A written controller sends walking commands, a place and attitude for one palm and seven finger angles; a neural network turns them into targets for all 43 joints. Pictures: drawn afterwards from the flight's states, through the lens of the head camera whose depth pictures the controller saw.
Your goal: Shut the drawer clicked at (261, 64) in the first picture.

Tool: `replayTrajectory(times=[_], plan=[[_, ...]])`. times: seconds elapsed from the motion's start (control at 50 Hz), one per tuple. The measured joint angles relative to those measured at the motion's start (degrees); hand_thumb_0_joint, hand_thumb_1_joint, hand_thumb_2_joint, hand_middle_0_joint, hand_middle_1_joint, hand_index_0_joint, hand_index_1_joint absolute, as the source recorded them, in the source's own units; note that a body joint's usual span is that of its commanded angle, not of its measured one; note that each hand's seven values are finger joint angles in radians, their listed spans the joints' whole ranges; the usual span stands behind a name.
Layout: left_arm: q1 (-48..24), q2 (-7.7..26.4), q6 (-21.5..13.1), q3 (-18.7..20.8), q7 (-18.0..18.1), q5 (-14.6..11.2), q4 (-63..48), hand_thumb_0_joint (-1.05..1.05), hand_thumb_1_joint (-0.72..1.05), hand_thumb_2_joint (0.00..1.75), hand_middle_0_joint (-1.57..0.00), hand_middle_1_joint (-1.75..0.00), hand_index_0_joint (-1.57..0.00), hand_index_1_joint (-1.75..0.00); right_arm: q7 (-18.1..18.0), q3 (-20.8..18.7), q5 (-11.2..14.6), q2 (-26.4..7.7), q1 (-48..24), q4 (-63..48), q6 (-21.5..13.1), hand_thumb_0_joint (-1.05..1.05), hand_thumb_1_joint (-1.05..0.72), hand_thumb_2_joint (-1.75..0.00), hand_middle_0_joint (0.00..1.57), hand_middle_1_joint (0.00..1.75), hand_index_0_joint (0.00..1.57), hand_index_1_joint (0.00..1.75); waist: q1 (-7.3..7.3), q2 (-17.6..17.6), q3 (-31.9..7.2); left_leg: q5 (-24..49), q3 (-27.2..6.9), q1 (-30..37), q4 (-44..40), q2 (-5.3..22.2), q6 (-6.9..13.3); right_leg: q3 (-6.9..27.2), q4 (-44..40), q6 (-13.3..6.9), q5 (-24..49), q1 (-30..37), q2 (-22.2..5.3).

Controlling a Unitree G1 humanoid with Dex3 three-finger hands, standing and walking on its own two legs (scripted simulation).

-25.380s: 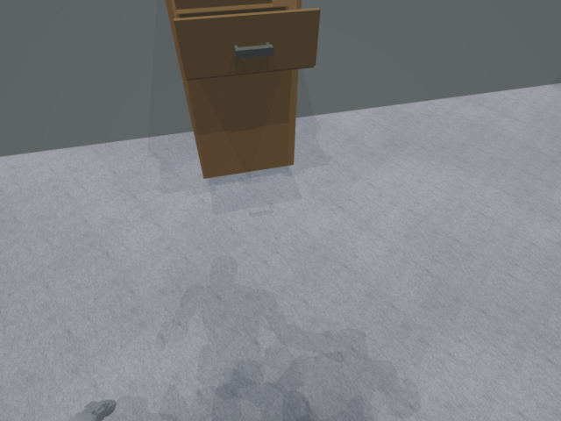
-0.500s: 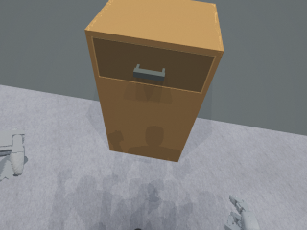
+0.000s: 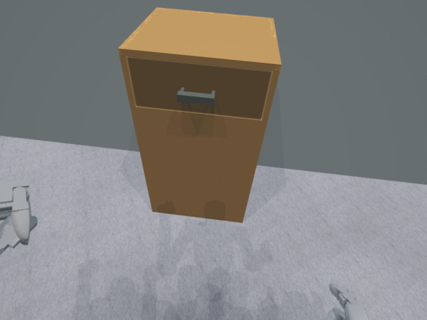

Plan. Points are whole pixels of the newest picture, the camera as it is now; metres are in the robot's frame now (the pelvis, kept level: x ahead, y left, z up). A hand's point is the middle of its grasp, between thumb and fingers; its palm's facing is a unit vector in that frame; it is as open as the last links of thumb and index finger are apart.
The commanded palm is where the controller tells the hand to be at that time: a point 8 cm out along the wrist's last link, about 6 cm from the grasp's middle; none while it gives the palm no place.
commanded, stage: stop stepping back and stand still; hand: left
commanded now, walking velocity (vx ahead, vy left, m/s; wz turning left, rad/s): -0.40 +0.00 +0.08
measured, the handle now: (197, 94) +0.77 +0.12 +0.02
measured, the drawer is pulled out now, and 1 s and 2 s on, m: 0.00 0.00 0.00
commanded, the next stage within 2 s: let the arm hang, fingers relaxed in 1.82 s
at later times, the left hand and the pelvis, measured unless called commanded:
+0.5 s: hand out of the picture +0.07 +0.25 +0.17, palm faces +0.46 -0.80 -0.38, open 3.2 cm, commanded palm -0.02 +0.27 +0.19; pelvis -0.15 -0.01 +0.00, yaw +2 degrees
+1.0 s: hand out of the picture +0.03 +0.23 +0.16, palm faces +0.43 -0.79 -0.43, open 3.3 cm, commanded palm -0.03 +0.27 +0.19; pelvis -0.14 -0.02 +0.00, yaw +4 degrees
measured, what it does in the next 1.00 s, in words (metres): walks backwards: left foot, then left foot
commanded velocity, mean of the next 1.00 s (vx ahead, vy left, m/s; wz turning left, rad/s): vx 0.19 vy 0.02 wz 0.00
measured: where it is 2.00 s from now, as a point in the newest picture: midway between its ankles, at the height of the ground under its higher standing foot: outside the picture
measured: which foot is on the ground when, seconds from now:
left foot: down 0.00-0.16, up 0.18-0.38, down 0.40-0.60, up 0.62-0.86, down 0.88-1.00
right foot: down 0.00-1.00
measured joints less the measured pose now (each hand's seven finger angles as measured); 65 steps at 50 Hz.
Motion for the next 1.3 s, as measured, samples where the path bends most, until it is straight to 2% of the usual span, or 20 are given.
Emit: replayTrajectory(times=[0.08, 0.14, 0.2, 0.26, 0.3, 0.34, 0.4, 0.44, 0.48, 0.52, 0.58, 0.6, 0.64, 0.7, 0.8, 0.88, 0.92, 1.0, 1.1, 1.3], plan=[[-7.5, -0.7, 1.6, -2.4, 0.5, 0.5, 4.5, 0.01, 0.89, 0.9, -1.41, -1.6, -1.41, -1.6, 0.9, -0.8, 0.0, 0.8, -5.3, -0.3, -1.6, 0.01, -0.9, -0.9, 0.2, 0.3, 0.2, 0.3, -1.15, -2.3, 6.7, -1.1, 1.9, -1.0, -2.9, -2.0, 0.6, 4.4, 13.5, 2.9, -7.7, -9.3, -0.6], [-1.4, 1.0, 3.8, -3.0, -0.3, 0.8, -0.2, 0.02, 0.89, 0.9, -1.41, -1.6, -1.4, -1.6, 2.2, -0.2, 0.1, 2.6, -5.1, -4.2, -2.6, 0.01, -0.9, -0.9, 0.2, 0.3, 0.2, 0.3, -3.59, -2.2, 8.6, 1.3, 1.5, -2.6, -3.4, -1.1, 0.5, 3.1, 10.9, 2.3, -6.4, -9.9, -0.1], [7.6, 4.3, 3.4, -2.3, -0.7, 1.4, -7.6, 0.02, 0.89, 0.9, -1.41, -1.6, -1.4, -1.6, 2.7, 0.0, 0.8, 4.1, -2.0, -6.6, -2.0, 0.01, -0.9, -0.9, 0.2, 0.3, 0.2, 0.3, -5.17, -2.1, 8.4, -11.8, -0.3, -6.7, 6.9, -1.1, -0.4, 0.5, 7.9, -0.3, 2.1, -9.4, 0.1], [11.9, 4.9, 2.3, -0.8, -0.3, 1.9, -11.0, 0.02, 0.88, 0.9, -1.41, -1.6, -1.4, -1.6, 2.4, -0.5, -0.1, 4.2, 1.2, -3.2, -0.4, 0.01, -0.9, -0.9, 0.21, 0.3, 0.2, 0.3, -2.75, -3.4, 4.5, -15.8, 0.4, -10.2, 24.9, -2.6, -1.2, -0.2, 4.7, -2.3, 3.1, -9.4, -1.5], [11.4, 3.6, 1.4, 0.8, 0.8, 2.0, -9.8, 0.02, 0.88, 0.9, -1.41, -1.6, -1.41, -1.6, 1.6, -0.5, -0.5, 3.9, 2.9, -1.0, 0.2, 0.01, -0.9, -0.9, 0.21, 0.3, 0.2, 0.3, -0.84, -3.8, 1.7, -17.1, 2.1, -6.9, 24.0, -1.6, -0.5, -1.1, 2.6, -2.3, 0.8, -9.5, -3.0], [8.6, 1.8, 1.1, 2.0, 2.3, 2.0, -6.6, 0.01, 0.88, 0.9, -1.41, -1.6, -1.41, -1.6, 0.7, -0.5, -0.3, 3.3, 4.1, -0.2, -0.6, 0.01, -0.9, -0.9, 0.21, 0.3, 0.2, 0.3, 0.27, -3.6, -0.3, -17.8, 3.5, -0.7, 15.4, -0.6, 0.5, -2.6, 1.9, -2.0, -1.4, -10.3, -4.5], [0.3, -0.9, 1.1, 1.9, 4.0, 2.3, -0.3, 0.01, 0.88, 0.9, -1.41, -1.6, -1.41, -1.6, -0.4, -0.9, -0.3, 0.5, 4.2, -1.2, -3.7, 0.01, -0.9, -0.9, 0.21, 0.3, 0.2, 0.3, -1.03, 0.3, 0.0, -19.6, 0.2, 6.7, 0.3, 0.7, 3.4, -4.8, 8.7, 0.2, -5.5, -14.5, -4.2], [-5.8, -1.5, 1.5, 1.1, 4.1, 3.3, 5.0, 0.01, 0.89, 0.9, -1.41, -1.6, -1.41, -1.6, -0.4, -1.2, -0.3, 1.5, 2.4, -0.1, -4.6, 0.01, -0.9, -0.9, 0.2, 0.3, 0.2, 0.3, -2.27, -0.8, 3.0, -14.0, -0.4, 5.6, 2.6, -0.9, 2.4, -1.3, 21.6, 1.7, -6.0, -17.8, -3.8], [-6.7, -2.2, 2.3, -0.3, 3.4, 3.8, 7.8, 0.01, 0.89, 0.9, -1.41, -1.6, -1.41, -1.6, 0.8, -0.7, 0.0, 3.1, 2.1, 0.5, -4.8, 0.01, -0.9, -0.9, 0.2, 0.3, 0.2, 0.3, -3.45, -1.8, 3.7, -11.6, -0.9, 6.1, 2.1, -1.4, 1.7, -0.6, 29.0, 1.9, -4.8, -18.9, -2.9], [-3.4, -2.9, 3.1, -2.2, 2.7, 3.9, 6.3, 0.01, 0.89, 0.9, -1.41, -1.6, -1.4, -1.6, 2.0, 0.1, 0.1, 4.6, 2.8, 0.4, -5.1, 0.01, -0.9, -0.9, 0.2, 0.3, 0.2, 0.3, -4.61, -2.3, 3.2, -10.3, -1.7, 6.6, 0.4, -1.1, 1.1, -1.9, 26.4, 1.6, -4.1, -17.1, -2.5], [4.2, -1.8, 2.9, -4.3, 1.9, 4.3, -0.5, 0.02, 0.89, 0.9, -1.41, -1.6, -1.4, -1.6, 2.7, 1.3, -0.4, 5.9, 4.8, -1.3, -5.4, 0.01, -0.9, -0.9, 0.21, 0.3, 0.2, 0.3, -4.84, -2.4, 2.3, -11.3, -2.1, 5.0, 1.5, 0.4, 0.0, -3.8, 12.2, 0.6, -5.5, -9.8, -1.7], [6.3, -0.5, 2.4, -4.3, 1.7, 4.5, -3.3, 0.02, 0.89, 0.9, -1.41, -1.6, -1.4, -1.6, 2.7, 1.4, -0.5, 6.0, 5.4, -2.0, -5.4, 0.01, -0.9, -0.9, 0.21, 0.3, 0.2, 0.3, -4.47, -2.5, 2.0, -14.3, -2.0, 2.9, 4.6, 0.5, 0.2, -3.4, 7.2, -0.7, -5.6, -7.7, -1.6], [7.2, 0.9, 1.2, -4.0, 1.0, 4.5, -6.5, 0.02, 0.89, 0.9, -1.41, -1.6, -1.4, -1.6, 2.6, 0.6, -0.7, 5.6, 4.1, -0.7, -4.4, 0.01, -0.9, -0.9, 0.21, 0.3, 0.21, 0.3, -2.95, -2.3, 3.4, -19.2, -2.4, -2.2, 16.9, 0.0, 0.5, -4.2, 6.3, -2.8, 2.6, -8.3, -1.3], [5.1, 1.5, -0.2, -2.4, 0.6, 4.1, -6.1, 0.02, 0.88, 0.9, -1.41, -1.6, -1.41, -1.6, 1.9, -0.2, -1.0, 4.5, 2.5, 2.8, -3.1, 0.01, -0.9, -0.9, 0.21, 0.3, 0.21, 0.3, -1.19, -2.6, 4.0, -17.9, -0.4, -6.9, 28.7, -0.9, 0.4, -4.8, 4.3, -3.6, 4.8, -6.9, -2.2], [3.0, -0.7, -0.4, 0.7, 2.0, 2.8, 0.5, 0.01, 0.88, 0.9, -1.41, -1.6, -1.41, -1.6, 0.2, -0.9, -0.5, 2.4, 2.2, 2.1, -4.1, 0.01, -0.9, -0.9, 0.21, 0.3, 0.2, 0.3, -0.55, -2.8, 2.0, -15.1, 5.3, -0.7, 12.5, 0.0, 1.0, -3.6, 0.4, -2.8, 6.0, -5.4, -4.4], [0.9, -3.3, 0.6, -1.9, 2.4, 2.7, 3.7, 0.01, 0.89, 0.9, -1.41, -1.6, -1.41, -1.6, -0.5, -1.6, -0.3, 0.0, 1.8, 0.3, -6.4, 0.01, -0.9, -0.9, 0.2, 0.3, 0.2, 0.3, -1.25, 0.2, 2.4, -12.9, 4.6, 7.4, -2.5, 0.8, 2.6, -5.1, 2.5, -1.3, 4.6, -5.5, -3.8], [0.0, -4.1, 1.1, -3.5, 2.3, 3.1, 3.8, 0.01, 0.89, 0.9, -1.41, -1.6, -1.41, -1.6, -0.4, -1.6, 0.0, 0.2, 0.4, 0.3, -6.4, 0.01, -0.9, -0.9, 0.2, 0.3, 0.2, 0.3, -0.95, -0.3, 4.2, -8.3, 4.9, 7.7, -1.6, 0.6, 1.0, -4.8, 4.2, -0.7, 3.6, -5.3, -4.2], [1.6, -3.8, 1.5, -4.9, 1.6, 4.1, 1.9, 0.02, 0.89, 0.9, -1.41, -1.6, -1.41, -1.6, 0.5, -0.6, 0.2, 1.9, -0.3, -0.7, -6.4, 0.01, -0.9, -0.9, 0.2, 0.3, 0.2, 0.3, -1.04, -0.9, 4.9, -10.1, 5.2, 8.4, -1.0, 0.9, -0.5, -4.5, 3.3, -0.5, 3.4, -4.0, -4.0], [2.9, -1.5, 0.2, -3.2, 1.6, 3.5, -2.0, 0.02, 0.88, 0.9, -1.41, -1.6, -1.41, -1.6, 1.5, 0.4, 0.1, 3.5, -0.9, -1.4, -6.3, 0.01, -0.9, -0.9, 0.2, 0.3, 0.2, 0.3, -1.03, 0.2, 6.1, -10.8, 4.4, 7.4, -0.5, 1.8, -0.6, -5.3, 0.4, -0.9, 4.3, -3.2, -3.0], [3.5, -0.8, 1.0, -2.1, 1.3, 2.6, 0.0, 0.01, 0.89, 0.9, -1.41, -1.6, -1.41, -1.6, 1.5, 0.6, 0.5, 4.0, -2.7, -1.8, -4.1, 0.01, -0.9, -0.9, 0.21, 0.3, 0.2, 0.3, -1.48, 0.2, 8.0, -10.0, 6.0, 9.9, -4.4, 0.2, 0.7, -3.7, -2.5, 1.0, 5.1, -1.7, -4.4]])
